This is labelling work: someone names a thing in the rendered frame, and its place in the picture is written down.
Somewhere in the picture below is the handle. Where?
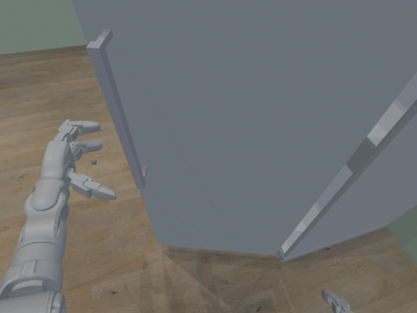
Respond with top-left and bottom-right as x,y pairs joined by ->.
86,29 -> 148,189

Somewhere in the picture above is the robot left hand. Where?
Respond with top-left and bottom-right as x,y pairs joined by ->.
40,119 -> 116,200

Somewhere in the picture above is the left robot forearm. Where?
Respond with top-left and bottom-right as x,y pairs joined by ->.
0,179 -> 70,300

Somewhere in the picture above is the robot left upper arm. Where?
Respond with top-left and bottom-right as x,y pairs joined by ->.
0,290 -> 66,313

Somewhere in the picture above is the fridge door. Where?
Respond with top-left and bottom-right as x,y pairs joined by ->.
72,0 -> 417,256

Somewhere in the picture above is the robot right hand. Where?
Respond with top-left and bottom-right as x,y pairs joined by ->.
321,290 -> 355,313

